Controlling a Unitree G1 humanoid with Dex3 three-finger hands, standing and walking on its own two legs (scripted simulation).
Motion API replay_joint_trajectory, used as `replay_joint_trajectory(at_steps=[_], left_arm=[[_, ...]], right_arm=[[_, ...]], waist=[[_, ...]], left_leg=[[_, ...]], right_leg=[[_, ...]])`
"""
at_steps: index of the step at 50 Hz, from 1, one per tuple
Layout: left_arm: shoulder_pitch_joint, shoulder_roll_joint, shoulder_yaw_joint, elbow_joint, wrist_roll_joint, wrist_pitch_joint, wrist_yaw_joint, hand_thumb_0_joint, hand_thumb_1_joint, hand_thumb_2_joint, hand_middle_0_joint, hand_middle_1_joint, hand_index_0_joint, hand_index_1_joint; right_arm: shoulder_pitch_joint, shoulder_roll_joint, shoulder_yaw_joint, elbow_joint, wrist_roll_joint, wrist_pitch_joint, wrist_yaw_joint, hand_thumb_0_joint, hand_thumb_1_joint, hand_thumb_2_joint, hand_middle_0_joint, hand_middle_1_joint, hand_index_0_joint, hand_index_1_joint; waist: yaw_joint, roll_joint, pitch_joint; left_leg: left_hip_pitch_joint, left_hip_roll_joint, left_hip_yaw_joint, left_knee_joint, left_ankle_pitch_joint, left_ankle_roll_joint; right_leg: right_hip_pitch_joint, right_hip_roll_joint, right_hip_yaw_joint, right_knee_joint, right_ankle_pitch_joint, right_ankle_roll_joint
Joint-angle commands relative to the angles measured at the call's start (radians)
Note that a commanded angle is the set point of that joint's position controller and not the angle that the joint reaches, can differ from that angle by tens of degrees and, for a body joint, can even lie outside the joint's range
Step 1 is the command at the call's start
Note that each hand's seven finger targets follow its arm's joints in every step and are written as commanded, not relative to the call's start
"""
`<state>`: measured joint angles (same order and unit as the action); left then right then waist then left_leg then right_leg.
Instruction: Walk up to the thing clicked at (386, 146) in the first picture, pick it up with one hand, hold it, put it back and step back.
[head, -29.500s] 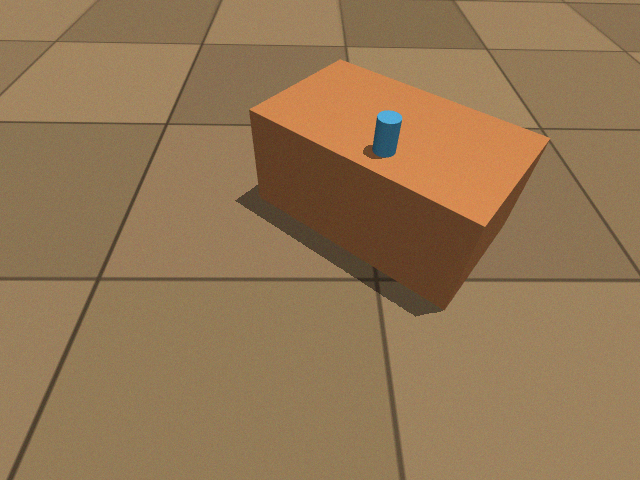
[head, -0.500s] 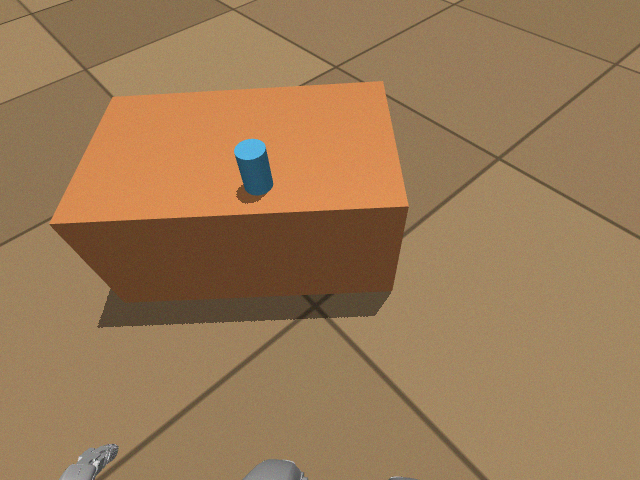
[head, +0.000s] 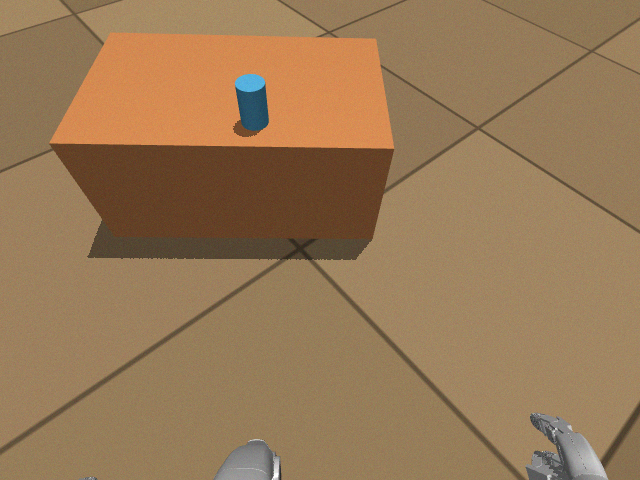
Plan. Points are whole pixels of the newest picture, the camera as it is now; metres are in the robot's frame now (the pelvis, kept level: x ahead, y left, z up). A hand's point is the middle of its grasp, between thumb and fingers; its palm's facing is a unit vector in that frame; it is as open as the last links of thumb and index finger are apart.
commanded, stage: step back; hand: left
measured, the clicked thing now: (252, 103) +1.04 +0.24 -0.24
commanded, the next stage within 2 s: stand in 1.18 s
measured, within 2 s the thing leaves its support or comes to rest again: neither
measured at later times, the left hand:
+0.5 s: hand out of the picture +0.00 +0.29 -0.13, palm faces +0.05 -0.93 -0.37, open 7.4 cm
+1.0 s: hand out of the picture +0.06 +0.28 -0.15, palm faces +0.09 -0.94 -0.34, open 7.4 cm
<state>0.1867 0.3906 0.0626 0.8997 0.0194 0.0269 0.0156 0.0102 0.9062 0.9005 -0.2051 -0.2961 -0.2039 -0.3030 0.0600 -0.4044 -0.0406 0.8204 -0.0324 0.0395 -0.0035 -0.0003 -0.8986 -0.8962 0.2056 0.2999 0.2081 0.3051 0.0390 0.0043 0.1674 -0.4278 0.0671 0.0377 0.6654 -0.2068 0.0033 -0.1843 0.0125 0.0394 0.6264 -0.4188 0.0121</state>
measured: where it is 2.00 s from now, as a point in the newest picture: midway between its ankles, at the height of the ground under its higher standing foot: outside the picture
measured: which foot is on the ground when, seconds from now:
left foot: down 0.00-0.04, up 0.06-0.28, down 0.30-1.00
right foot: down 0.00-0.32, up 0.34-0.56, down 0.58-1.00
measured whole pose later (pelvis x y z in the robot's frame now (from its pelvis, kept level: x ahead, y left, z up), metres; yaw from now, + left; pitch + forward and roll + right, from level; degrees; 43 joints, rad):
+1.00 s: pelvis -0.01 +0.02 +0.01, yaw +4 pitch -2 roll -1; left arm 0.13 0.38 0.03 1.03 0.00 0.00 0.00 0.01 0.91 0.90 -0.21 -0.30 -0.20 -0.30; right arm 0.14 -0.34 -0.02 1.04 -0.02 -0.01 0.00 0.00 -0.90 -0.90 0.20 0.30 0.21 0.30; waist 0.02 -0.03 0.08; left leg -0.27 0.01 0.00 0.60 -0.29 0.01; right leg -0.20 -0.04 -0.02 0.57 -0.33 0.03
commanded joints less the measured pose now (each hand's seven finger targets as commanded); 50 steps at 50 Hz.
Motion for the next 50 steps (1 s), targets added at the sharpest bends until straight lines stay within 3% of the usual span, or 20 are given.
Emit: replay_joint_trajectory(at_steps=[1, 2, 3, 6, 11, 14, 16, 17, 18, 21, 25, 28, 29, 31, 33, 36, 42, 44, 46, 50], left_arm=[[0.096, 0.297, 0.081, -0.022, 0.036, -0.052, 0.013, 0.0, 0.9, 0.9, -0.2, -0.3, -0.2, -0.3], [0.002, 0.386, 0.097, -0.06, 0.037, -0.046, 0.013, 0.0, 0.9, 0.9, -0.2, -0.3, -0.2, -0.3], [-0.08, 0.374, 0.094, -0.08, 0.033, -0.048, 0.015, 0.0, 0.9, 0.9, -0.2, -0.3, -0.2, -0.3], [-0.115, 0.245, 0.066, -0.073, 0.024, -0.06, 0.015, 0.0, 0.9, 0.9, -0.2, -0.3, -0.2, -0.3], [0.013, 0.265, 0.079, -0.042, 0.035, -0.062, 0.003, 0.0, 0.9, 0.9, -0.2, -0.3, -0.2, -0.3], [-0.037, 0.26, 0.063, -0.056, 0.024, -0.04, -0.011, 0.0, 0.9, 0.9, -0.2, -0.3, -0.2, -0.3], [0.018, 0.135, 0.025, -0.058, 0.012, -0.034, -0.015, 0.0, 0.9, 0.9, -0.2, -0.3, -0.2, -0.3], [-0.053, 0.16, 0.029, -0.06, 0.001, -0.034, -0.009, 0.0, 0.9, 0.9, -0.2, -0.3, -0.2, -0.3], [-0.112, 0.248, 0.052, -0.056, 0.014, -0.037, -0.007, 0.0, 0.9, 0.9, -0.2, -0.3, -0.2, -0.3], [-0.026, 0.216, 0.048, -0.019, 0.003, -0.048, -0.027, 0.0, 0.9, 0.9, -0.2, -0.3, -0.2, -0.3], [-0.037, 0.185, 0.053, -0.003, 0.008, -0.054, -0.038, 0.0, 0.9, 0.9, -0.2, -0.3, -0.2, -0.3], [0.046, 0.171, 0.053, 0.043, 0.013, -0.069, -0.025, 0.0, 0.9, 0.9, -0.2, -0.3, -0.2, -0.3], [0.072, 0.188, 0.061, 0.06, 0.017, -0.072, -0.017, 0.0, 0.9, 0.9, -0.2, -0.3, -0.2, -0.3], [0.056, 0.312, 0.089, 0.035, 0.034, -0.083, -0.003, 0.0, 0.9, 0.9, -0.2, -0.3, -0.2, -0.3], [-0.069, 0.313, 0.085, -0.008, 0.025, -0.083, -0.01, 0.0, 0.9, 0.9, -0.2, -0.3, -0.2, -0.3], [-0.063, 0.239, 0.06, 0.006, 0.016, -0.092, -0.006, 0.0, 0.9, 0.9, -0.2, -0.3, -0.2, -0.3], [-0.124, 0.211, 0.028, -0.003, -0.007, -0.07, -0.01, 0.0, 0.9, 0.9, -0.2, -0.3, -0.2, -0.3], [-0.093, 0.158, 0.008, 0.003, -0.024, -0.06, -0.007, 0.0, 0.9, 0.9, -0.2, -0.3, -0.2, -0.3], [-0.073, 0.182, 0.015, 0.049, -0.023, -0.046, -0.001, 0.0, 0.9, 0.9, -0.2, -0.3, -0.2, -0.3], [-0.073, 0.201, 0.013, 0.078, -0.02, -0.066, -0.002, 0.0, 0.9, 0.9, -0.2, -0.3, -0.2, -0.3]], right_arm=[[0.052, -0.134, -0.044, -0.047, 0.009, 0.007, -0.002, 0.0, -0.9, -0.9, 0.2, 0.3, 0.2, 0.3], [-0.018, -0.172, -0.06, -0.058, 0.004, 0.01, -0.015, 0.0, -0.9, -0.9, 0.2, 0.3, 0.2, 0.3], [-0.011, -0.212, -0.08, -0.034, 0.004, 0.011, -0.016, 0.0, -0.9, -0.9, 0.2, 0.3, 0.2, 0.3], [0.056, -0.18, -0.064, 0.023, 0.024, -0.006, -0.004, 0.0, -0.9, -0.9, 0.2, 0.3, 0.2, 0.3], [0.019, -0.152, -0.05, 0.017, 0.002, -0.041, 0.003, 0.0, -0.9, -0.9, 0.2, 0.3, 0.2, 0.3], [0.13, -0.151, -0.066, 0.078, 0.001, -0.066, 0.007, 0.0, -0.9, -0.9, 0.2, 0.3, 0.2, 0.3], [0.191, -0.216, -0.094, 0.105, -0.018, -0.084, -0.005, 0.0, -0.9, -0.9, 0.2, 0.3, 0.2, 0.3], [0.186, -0.318, -0.102, 0.094, -0.019, -0.086, -0.005, 0.0, -0.9, -0.9, 0.2, 0.3, 0.2, 0.3], [0.157, -0.347, -0.111, 0.091, -0.008, -0.085, -0.001, 0.0, -0.9, -0.9, 0.2, 0.3, 0.2, 0.3], [0.069, -0.229, -0.078, 0.07, -0.015, -0.093, 0.0, 0.0, -0.9, -0.9, 0.2, 0.3, 0.2, 0.3], [0.111, -0.235, -0.087, 0.084, -0.014, -0.086, 0.007, 0.0, -0.9, -0.9, 0.2, 0.3, 0.2, 0.3], [0.065, -0.189, -0.067, 0.068, 0.002, -0.065, 0.009, 0.0, -0.9, -0.9, 0.2, 0.3, 0.2, 0.3], [0.076, -0.143, -0.053, 0.063, 0.007, -0.06, 0.006, 0.0, -0.9, -0.9, 0.2, 0.3, 0.2, 0.3], [0.087, -0.084, -0.034, 0.048, 0.011, -0.06, -0.004, 0.0, -0.9, -0.9, 0.2, 0.3, 0.2, 0.3], [0.154, -0.192, -0.066, 0.094, 0.004, -0.061, -0.008, 0.0, -0.9, -0.9, 0.2, 0.3, 0.2, 0.3], [0.157, -0.152, -0.05, 0.122, 0.013, -0.07, -0.002, 0.0, -0.9, -0.9, 0.2, 0.3, 0.2, 0.3], [0.197, -0.136, -0.055, 0.172, 0.005, -0.078, -0.009, 0.0, -0.9, -0.9, 0.2, 0.3, 0.2, 0.3], [0.126, -0.196, -0.058, 0.152, 0.0, -0.083, -0.018, 0.0, -0.9, -0.9, 0.2, 0.3, 0.2, 0.3], [0.023, -0.239, -0.055, 0.141, 0.009, -0.076, -0.012, 0.0, -0.9, -0.9, 0.2, 0.3, 0.2, 0.3], [0.009, -0.157, -0.025, 0.161, 0.018, -0.081, -0.016, 0.0, -0.9, -0.9, 0.2, 0.3, 0.2, 0.3]], waist=[[-0.01, -0.175, -0.211], [0.033, -0.227, -0.155], [0.006, -0.217, -0.068], [-0.047, -0.093, -0.087], [0.038, -0.214, -0.113], [-0.022, -0.189, -0.144], [-0.039, 0.096, -0.21], [-0.06, 0.173, -0.154], [-0.08, 0.121, -0.083], [-0.016, 0.125, -0.045], [-0.047, 0.177, -0.076], [0.011, 0.131, -0.131], [0.027, 0.061, -0.147], [0.044, -0.19, -0.149], [-0.012, -0.122, -0.054], [-0.015, -0.119, -0.098], [-0.064, -0.102, -0.182], [-0.025, 0.052, -0.22], [0.0, 0.11, -0.183], [-0.01, 0.087, -0.242]], left_leg=[[-0.128, -0.06, -0.114, 0.138, -0.266, 0.039], [-0.045, -0.079, -0.171, 0.273, -0.379, -0.005], [0.031, -0.043, -0.22, 0.371, -0.349, -0.008], [-0.024, -0.13, -0.188, 0.367, -0.226, -0.007], [-0.063, -0.076, -0.09, 0.072, -0.299, -0.029], [0.245, -0.11, -0.017, -0.271, -0.185, -0.009], [0.478, 0.089, -0.369, -0.404, -0.22, 0.054], [0.348, 0.257, -0.652, -0.457, -0.496, 0.171], [0.169, 0.304, -0.692, -0.495, -0.63, 0.243], [0.198, 0.157, -0.394, -0.425, -0.397, 0.168], [0.132, 0.134, -0.32, -0.387, -0.315, 0.158], [0.041, 0.062, -0.194, -0.229, -0.289, 0.103], [-0.035, 0.028, -0.166, -0.125, -0.279, 0.071], [-0.192, -0.128, -0.107, 0.192, -0.375, 0.008], [-0.059, -0.036, -0.141, 0.261, -0.353, -0.002], [-0.028, -0.033, -0.146, 0.15, -0.268, 0.003], [0.287, -0.061, -0.036, -0.225, 0.075, 0.005], [0.286, 0.119, -0.264, -0.262, 0.241, 0.071], [0.098, 0.196, -0.33, -0.286, 0.096, 0.16], [0.199, 0.061, -0.155, -0.2, 0.326, 0.038]], right_leg=[[0.101, -0.224, 0.398, -0.307, 0.031, -0.108], [-0.177, -0.414, 0.527, -0.36, -0.062, -0.27], [-0.351, -0.44, 0.55, -0.389, -0.12, -0.29], [-0.139, -0.233, 0.188, -0.226, 0.25, -0.187], [0.049, -0.243, 0.207, -0.224, 0.061, -0.191], [-0.095, -0.215, 0.145, -0.137, 0.008, -0.155], [-0.307, -0.081, 0.008, 0.211, 0.003, -0.068], [-0.423, -0.025, -0.042, 0.272, -0.134, -0.034], [-0.341, -0.074, 0.046, 0.32, -0.164, -0.04], [-0.305, -0.09, 0.029, 0.23, -0.052, -0.043], [-0.139, -0.042, -0.045, 0.051, -0.034, -0.027], [0.082, 0.008, -0.099, -0.182, 0.123, -0.033], [0.18, -0.016, -0.033, -0.208, 0.133, -0.039], [0.149, -0.346, 0.459, -0.419, -0.225, -0.168], [-0.082, -0.407, 0.472, -0.407, -0.271, -0.263], [-0.005, -0.291, 0.237, -0.314, 0.133, -0.194], [-0.087, -0.193, 0.028, -0.088, 0.468, -0.103], [-0.116, -0.086, -0.039, -0.005, 0.32, -0.031], [0.028, -0.049, -0.036, -0.037, 0.018, -0.03], [0.072, -0.115, 0.02, -0.135, 0.396, -0.046]])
